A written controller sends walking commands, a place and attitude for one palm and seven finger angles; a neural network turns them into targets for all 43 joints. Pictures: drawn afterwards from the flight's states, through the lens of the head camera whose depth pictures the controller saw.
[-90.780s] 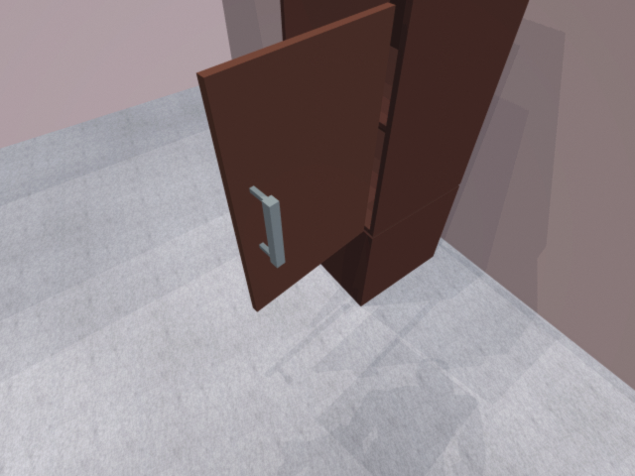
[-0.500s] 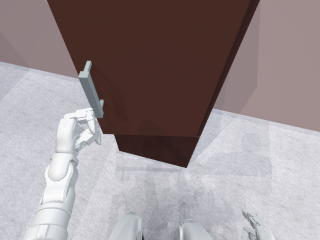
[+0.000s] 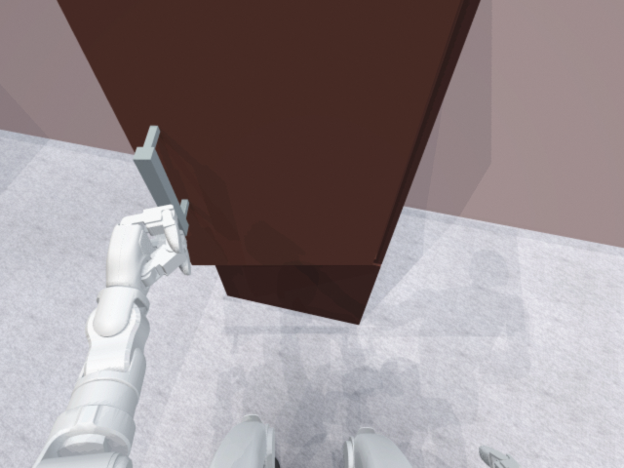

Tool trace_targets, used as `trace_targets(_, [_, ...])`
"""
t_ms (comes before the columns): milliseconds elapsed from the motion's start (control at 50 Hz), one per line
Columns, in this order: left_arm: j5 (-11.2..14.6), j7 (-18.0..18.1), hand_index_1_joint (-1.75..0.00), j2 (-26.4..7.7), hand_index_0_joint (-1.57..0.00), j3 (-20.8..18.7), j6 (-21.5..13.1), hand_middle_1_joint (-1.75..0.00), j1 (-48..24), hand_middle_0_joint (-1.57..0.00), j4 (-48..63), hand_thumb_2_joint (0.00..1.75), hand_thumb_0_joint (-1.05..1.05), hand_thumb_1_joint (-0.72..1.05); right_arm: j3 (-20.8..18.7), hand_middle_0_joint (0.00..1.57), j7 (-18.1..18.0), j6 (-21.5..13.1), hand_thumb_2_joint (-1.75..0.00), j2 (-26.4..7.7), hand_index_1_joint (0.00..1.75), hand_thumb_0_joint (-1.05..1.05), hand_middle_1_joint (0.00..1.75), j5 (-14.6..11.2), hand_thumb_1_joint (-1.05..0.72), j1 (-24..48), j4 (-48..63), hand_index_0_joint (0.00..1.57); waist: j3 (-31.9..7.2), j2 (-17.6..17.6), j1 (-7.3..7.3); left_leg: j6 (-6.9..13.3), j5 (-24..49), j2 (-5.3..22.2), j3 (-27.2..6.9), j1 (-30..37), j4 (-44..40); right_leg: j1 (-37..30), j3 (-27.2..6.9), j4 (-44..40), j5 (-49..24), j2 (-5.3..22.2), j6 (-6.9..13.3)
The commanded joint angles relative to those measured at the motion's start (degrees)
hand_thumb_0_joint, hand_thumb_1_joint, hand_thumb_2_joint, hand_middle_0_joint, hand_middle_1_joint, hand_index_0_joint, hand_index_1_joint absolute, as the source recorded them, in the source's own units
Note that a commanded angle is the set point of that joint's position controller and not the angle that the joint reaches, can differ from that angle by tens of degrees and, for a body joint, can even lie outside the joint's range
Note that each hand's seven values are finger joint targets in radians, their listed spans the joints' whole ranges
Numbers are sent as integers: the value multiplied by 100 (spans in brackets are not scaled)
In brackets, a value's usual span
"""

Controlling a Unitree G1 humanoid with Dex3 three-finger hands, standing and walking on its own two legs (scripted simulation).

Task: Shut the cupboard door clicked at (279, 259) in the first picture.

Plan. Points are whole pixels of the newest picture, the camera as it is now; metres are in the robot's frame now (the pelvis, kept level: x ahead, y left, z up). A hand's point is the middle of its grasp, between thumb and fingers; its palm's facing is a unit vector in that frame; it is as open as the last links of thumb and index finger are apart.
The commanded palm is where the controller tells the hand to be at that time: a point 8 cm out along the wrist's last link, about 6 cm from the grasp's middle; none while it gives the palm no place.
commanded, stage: bring the fist close to the handle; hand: left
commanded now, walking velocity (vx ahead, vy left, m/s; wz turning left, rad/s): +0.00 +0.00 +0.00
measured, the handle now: (167, 185) +0.49 +0.22 +0.04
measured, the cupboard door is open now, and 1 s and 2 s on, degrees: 13 2 0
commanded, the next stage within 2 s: push the door shut along its arc in 0.08 s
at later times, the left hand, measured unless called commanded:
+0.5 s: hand (193, 221) +0.42 +0.17 +0.05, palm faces -0.05 -1.00 -0.06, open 3.1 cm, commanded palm +0.40 +0.22 +0.04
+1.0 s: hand (199, 188) +0.48 +0.17 +0.04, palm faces -0.18 -0.98 -0.04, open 3.1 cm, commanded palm +0.47 +0.20 +0.04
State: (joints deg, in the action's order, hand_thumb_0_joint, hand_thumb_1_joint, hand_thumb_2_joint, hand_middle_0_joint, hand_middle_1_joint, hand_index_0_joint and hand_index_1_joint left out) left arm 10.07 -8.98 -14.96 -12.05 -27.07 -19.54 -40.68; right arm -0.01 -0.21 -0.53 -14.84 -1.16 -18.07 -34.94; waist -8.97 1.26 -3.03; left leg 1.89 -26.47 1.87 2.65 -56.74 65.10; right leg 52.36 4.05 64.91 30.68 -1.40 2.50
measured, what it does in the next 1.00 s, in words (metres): stands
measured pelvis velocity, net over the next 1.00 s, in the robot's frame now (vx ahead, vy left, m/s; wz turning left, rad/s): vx -0.01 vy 0.01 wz -0.01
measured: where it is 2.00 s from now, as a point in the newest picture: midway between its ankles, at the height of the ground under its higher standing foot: outside the picture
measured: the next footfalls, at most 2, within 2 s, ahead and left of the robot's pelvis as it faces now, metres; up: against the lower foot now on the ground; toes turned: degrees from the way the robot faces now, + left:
none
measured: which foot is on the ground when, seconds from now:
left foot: down 0.00-1.00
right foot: down 0.00-1.00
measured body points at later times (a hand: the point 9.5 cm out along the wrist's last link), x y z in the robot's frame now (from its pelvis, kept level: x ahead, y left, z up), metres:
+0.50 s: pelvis -0.01 +0.00 -0.01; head +0.09 +0.01 +0.43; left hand +0.42 +0.22 +0.05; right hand +0.10 -0.26 -0.12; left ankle +0.05 +0.10 -0.65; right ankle +0.01 -0.09 -0.65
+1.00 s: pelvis -0.01 +0.01 -0.03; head +0.12 +0.03 +0.41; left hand +0.48 +0.22 +0.05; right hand +0.02 -0.27 -0.13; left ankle +0.05 +0.10 -0.65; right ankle +0.01 -0.09 -0.65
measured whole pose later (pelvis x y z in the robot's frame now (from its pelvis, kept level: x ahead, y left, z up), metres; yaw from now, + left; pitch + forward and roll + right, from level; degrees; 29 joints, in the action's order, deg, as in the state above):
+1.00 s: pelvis -0.01 +0.01 -0.03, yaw -1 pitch +24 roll -4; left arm 8.2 -21.1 -26.7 -15.5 -25.4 -49.5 -65.4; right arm 0.8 -0.2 -0.7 -16.1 -1.4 -20.2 -38.2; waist -8.6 2.2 -8.4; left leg 2.6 -27.4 2.5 0.9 -68.6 72.0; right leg 62.7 5.8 69.8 31.0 -1.9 2.2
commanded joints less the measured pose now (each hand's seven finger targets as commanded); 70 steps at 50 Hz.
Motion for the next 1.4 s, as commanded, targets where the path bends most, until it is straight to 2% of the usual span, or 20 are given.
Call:
trace_targets(0, [144, -20, -150, -945, -130, -191, -690, -150, -2428, -130, 1397, 90, 0, 90, -322, 20, -145, -332, -90, -821, 30, 0, 30, 13, -90, -54, 556, 20, -1921, 107, -153, 4, 951, -138, -460, 1505, -628, -627, -493, -1003, -1405, -14, -117])
trace_targets(100, [86, -137, -150, -1135, -130, -302, -715, -150, -2162, -130, 1008, 90, 0, 90, -321, 20, -142, -348, -90, -849, 30, 0, 30, 35, -90, -73, 450, 20, -2219, 286, -65, -6, 1145, -134, -484, 1587, -557, -597, -505, -886, -1598, -12, -113])
trace_targets(180, [154, -228, -150, -913, -130, -163, -417, -150, -1747, -130, 933, 90, 0, 90, -320, 20, -97, -280, -90, -834, 30, 0, 30, -16, -90, -20, 576, 20, -2137, 217, 22, -29, 1256, -129, -459, 1673, -709, -734, -455, -977, -1744, -9, -114])
trace_targets(260, [139, -257, -150, -1055, -130, -168, -340, -150, -2598, -130, 784, 90, 0, 90, -293, 20, -139, -242, -90, -841, 30, 0, 30, -36, -90, -67, 517, 20, -1822, -133, -221, 15, 1024, -114, -488, 1389, -628, -609, -491, -1015, -1586, -2, -162])
trace_targets(400, [11, -398, -150, -1356, -130, -258, -648, -150, -3735, -130, 161, 90, 0, 90, -265, 20, -180, -312, -90, -869, 30, 0, 30, 2, -90, -151, 344, 20, -2010, 241, -349, 22, 887, -125, -553, 1366, -373, -211, -546, -846, -1312, -12, -109])
trace_targets(440, [-41, -508, -150, -1593, -130, -397, -580, -150, -3817, -130, -269, 90, 0, 90, -250, 20, -178, -283, -90, -903, 30, 0, 30, 5, -90, -203, 294, 20, -2120, 282, -306, -1, 919, -113, -581, 1299, -346, -212, -553, -789, -1320, -6, -95])
trace_targets(480, [-30, -639, -150, -1579, -130, -379, -471, -150, -3867, -130, -407, 90, 0, 90, -264, 20, -155, -259, -90, -914, 30, 0, 30, -3, -90, -273, 299, 20, -2351, 394, -289, -6, 1050, -110, -586, 1385, -324, -234, -538, -747, -1434, -4, -92])
trace_targets(580, [64, -925, -150, -1652, -130, -370, -248, -150, -4321, -130, -674, 90, 0, 90, -268, 20, -144, -195, -90, -965, 30, 0, 30, -50, -90, -422, 287, 20, -2368, 209, -458, 42, 1069, -93, -615, 1269, -264, -206, -529, -777, -1440, -33, -105])
trace_targets(640, [104, -1037, -150, -2001, -130, -639, -274, -150, -4467, -130, -767, 90, 0, 90, -263, 20, -158, -179, -90, -1004, 30, 0, 30, -51, -90, -527, 247, 20, -2518, 77, -463, 67, 1192, -78, -607, 1117, -171, -334, -570, -713, -1586, -45, -102])
trace_targets(700, [85, -1140, -150, -1917, -130, -509, -314, -150, -4807, -130, -801, 90, 0, 90, -268, 20, -138, -191, -90, -1005, 30, 0, 30, -46, -90, -625, 222, 20, -2455, 353, -536, 66, 1254, -82, -659, 1251, -163, -59, -508, -653, -1533, -68, -73])
trace_targets(800, [15, -1203, -150, -2089, -130, -552, -290, -150, -5127, -130, -1050, 90, 0, 90, -275, 20, -104, -172, -90, -1077, 30, 0, 30, -30, -90, -775, 128, 20, -2433, 455, -617, 59, 1219, -51, -741, 1349, -117, 284, -452, -622, -1322, -109, -50])
trace_targets(860, [-59, -1222, -150, -2071, -130, -444, -225, -150, -5514, -130, -1224, 90, 0, 90, -273, 20, -97, -161, -90, -1104, 30, 0, 30, -34, -90, -813, 65, 20, -2321, 551, -768, 49, 1047, -13, -803, 1380, -126, 590, -413, -646, -1082, -113, -58])
trace_targets(920, [-115, -1250, -150, -2103, -130, -419, -218, -150, -5752, -130, -1263, 90, 0, 90, -280, 20, -84, -173, -90, -1147, 30, 0, 30, -11, -90, -894, 33, 20, -2609, 832, -773, 14, 1213, 10, -922, 1742, -119, 858, -331, -549, -1077, -124, -17])
trace_targets(980, [-141, -1313, -150, -1990, -130, -276, -146, -150, -5932, -130, -1260, 90, 0, 90, -287, 20, -64, -187, -90, -1156, 30, 0, 30, 9, -90, -963, -2, 20, -2721, 843, -873, 19, 1290, 21, -961, 1875, -85, 939, -301, -559, -1105, -136, -19])
trace_targets(1020, [-144, -1343, -150, -2251, -130, -464, -137, -150, -6083, -130, -1328, 90, 0, 90, -277, 20, -63, -192, -90, -1195, 30, 0, 30, 16, -90, -1002, -17, 20, -2806, 852, -870, 11, 1435, 39, -986, 1882, -48, 959, -286, -503, -1190, -141, -10])
trace_targets(1120, [-230, -1297, -150, -2333, -130, -512, -8, -150, -6390, -130, -1585, 90, 0, 90, -241, 20, -37, -176, -90, -1195, 30, 0, 30, 25, -90, -1073, -1, 20, -2699, 870, -965, 18, 1402, 50, -1023, 1784, 3, 1157, -257, -460, -1111, -162, -15])
trace_targets(1180, [-347, -1239, -150, -2629, -130, -682, 45, -150, -6574, -130, -1735, 90, 0, 90, -206, 20, -32, -159, -90, -1204, 30, 0, 30, 54, -90, -1142, 16, 20, -2626, 821, -1000, 31, 1372, 59, -1014, 1556, 68, 1118, -251, -407, -1082, -181, -8])
trace_targets(1200, [-352, -1259, -150, -2394, -130, -500, 4, -150, -6751, -130, -1651, 90, 0, 90, -218, 20, -23, -173, -90, -1180, 30, 0, 30, 56, -90, -1163, 22, 20, -2652, 821, -1088, 50, 1436, 53, -1040, 1650, 104, 1273, -249, -395, -1109, -193, -9])
trace_targets(1340, [-476, -1266, -150, -2003, -130, 34, 56, -150, -7720, -130, -1833, 90, 0, 90, -205, 20, -49, -272, -90, -1229, 30, 0, 30, 74, -90, -1191, -166, 20, -2492, 1055, -1421, 20, 663, 102, -1291, 1828, 85, 2013, -194, -385, -632, -181, -3])
trace_targets(1380, [-457, -1287, -150, -2080, -130, 65, 91, -150, -7929, -130, -1822, 90, 0, 90, -177, 20, -77, -341, -90, -1255, 30, 0, 30, 70, -90, -1185, -185, 20, -2479, 1040, -1451, 40, 386, 91, -1278, 1664, 88, 1972, -221, -399, -486, -175, 1])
